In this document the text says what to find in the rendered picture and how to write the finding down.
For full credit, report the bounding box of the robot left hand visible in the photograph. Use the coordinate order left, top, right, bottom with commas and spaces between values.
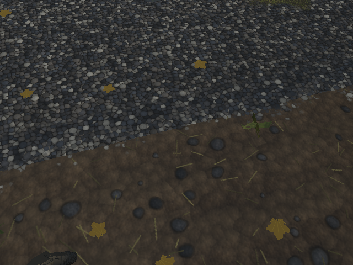
27, 251, 77, 265

